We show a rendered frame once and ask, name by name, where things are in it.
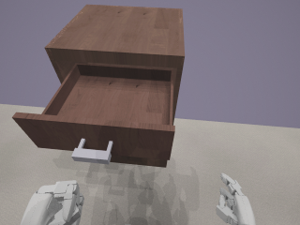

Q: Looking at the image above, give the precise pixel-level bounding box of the right robot hand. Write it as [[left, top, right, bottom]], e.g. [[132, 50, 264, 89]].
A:
[[216, 173, 256, 225]]

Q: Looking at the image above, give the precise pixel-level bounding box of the cabinet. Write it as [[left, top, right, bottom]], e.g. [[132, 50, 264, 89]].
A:
[[45, 4, 185, 168]]

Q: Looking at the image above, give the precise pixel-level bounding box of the left robot hand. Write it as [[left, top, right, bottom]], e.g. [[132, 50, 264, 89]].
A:
[[20, 180, 84, 225]]

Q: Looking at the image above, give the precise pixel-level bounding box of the handle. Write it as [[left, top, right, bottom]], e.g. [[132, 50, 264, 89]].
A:
[[71, 138, 113, 165]]

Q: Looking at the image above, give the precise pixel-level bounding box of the drawer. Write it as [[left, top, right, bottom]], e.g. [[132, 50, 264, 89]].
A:
[[12, 63, 175, 160]]

